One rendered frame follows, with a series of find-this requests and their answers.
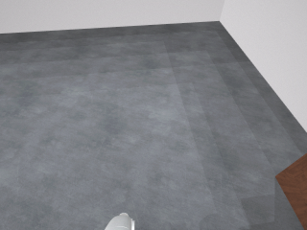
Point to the robot left thigh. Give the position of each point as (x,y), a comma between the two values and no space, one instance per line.
(122,222)

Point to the cabinet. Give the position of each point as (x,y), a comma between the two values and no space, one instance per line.
(293,182)

